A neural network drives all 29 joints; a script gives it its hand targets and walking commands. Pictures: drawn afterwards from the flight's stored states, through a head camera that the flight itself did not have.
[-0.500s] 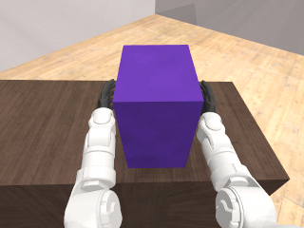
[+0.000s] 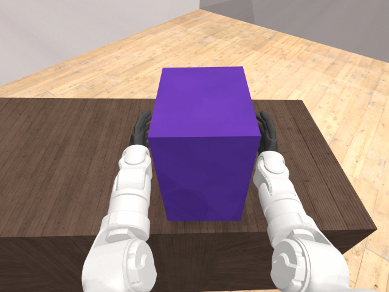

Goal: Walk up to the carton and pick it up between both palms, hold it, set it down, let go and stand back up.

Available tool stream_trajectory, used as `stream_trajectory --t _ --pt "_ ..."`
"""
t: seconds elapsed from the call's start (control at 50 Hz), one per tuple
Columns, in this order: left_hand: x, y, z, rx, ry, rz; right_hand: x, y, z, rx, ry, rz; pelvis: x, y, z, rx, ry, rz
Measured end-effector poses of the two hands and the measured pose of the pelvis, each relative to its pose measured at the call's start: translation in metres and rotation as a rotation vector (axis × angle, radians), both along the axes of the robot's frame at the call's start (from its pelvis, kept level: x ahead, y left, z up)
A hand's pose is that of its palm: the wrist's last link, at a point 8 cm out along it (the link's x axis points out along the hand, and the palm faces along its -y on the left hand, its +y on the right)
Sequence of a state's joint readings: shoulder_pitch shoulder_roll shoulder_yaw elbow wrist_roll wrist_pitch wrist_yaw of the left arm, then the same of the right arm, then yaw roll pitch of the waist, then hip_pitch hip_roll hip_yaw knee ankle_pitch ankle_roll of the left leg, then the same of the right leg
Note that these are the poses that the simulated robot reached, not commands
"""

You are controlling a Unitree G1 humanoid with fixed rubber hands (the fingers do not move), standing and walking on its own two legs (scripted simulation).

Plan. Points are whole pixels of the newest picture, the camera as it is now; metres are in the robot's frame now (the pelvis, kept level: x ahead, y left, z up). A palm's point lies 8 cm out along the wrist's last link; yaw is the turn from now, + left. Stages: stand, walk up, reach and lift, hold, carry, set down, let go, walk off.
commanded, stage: set down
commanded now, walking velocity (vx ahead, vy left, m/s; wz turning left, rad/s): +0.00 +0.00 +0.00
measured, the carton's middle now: (203, 147) +0.43 -0.02 +0.07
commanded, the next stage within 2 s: none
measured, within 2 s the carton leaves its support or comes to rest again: neither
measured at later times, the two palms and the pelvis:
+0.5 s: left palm (148, 151) +0.42 +0.11 +0.07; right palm (268, 156) +0.39 -0.16 +0.08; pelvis +0.01 +0.00 +0.00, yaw -1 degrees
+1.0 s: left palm (149, 156) +0.41 +0.11 +0.06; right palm (267, 162) +0.38 -0.16 +0.07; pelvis +0.00 +0.00 +0.00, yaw -1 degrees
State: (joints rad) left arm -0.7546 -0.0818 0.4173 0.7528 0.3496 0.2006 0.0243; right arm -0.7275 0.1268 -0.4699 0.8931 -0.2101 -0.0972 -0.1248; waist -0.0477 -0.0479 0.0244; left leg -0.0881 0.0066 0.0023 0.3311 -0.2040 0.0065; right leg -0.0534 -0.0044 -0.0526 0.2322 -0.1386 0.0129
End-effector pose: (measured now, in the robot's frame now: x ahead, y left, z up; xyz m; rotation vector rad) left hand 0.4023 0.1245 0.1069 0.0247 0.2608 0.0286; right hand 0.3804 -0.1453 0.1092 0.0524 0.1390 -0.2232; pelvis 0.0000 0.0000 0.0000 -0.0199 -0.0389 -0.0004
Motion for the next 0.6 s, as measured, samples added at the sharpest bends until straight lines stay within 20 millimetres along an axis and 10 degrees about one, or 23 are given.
stream_trajectory --t 0.6 --pt "0.014 -0.011 -0.038 -0.005 0.039 -0.026 0.007 -0.01 -0.035 -0.02 0.039 -0.026 0.01 -0.001 0.0 0.006 0.123 -0.02"
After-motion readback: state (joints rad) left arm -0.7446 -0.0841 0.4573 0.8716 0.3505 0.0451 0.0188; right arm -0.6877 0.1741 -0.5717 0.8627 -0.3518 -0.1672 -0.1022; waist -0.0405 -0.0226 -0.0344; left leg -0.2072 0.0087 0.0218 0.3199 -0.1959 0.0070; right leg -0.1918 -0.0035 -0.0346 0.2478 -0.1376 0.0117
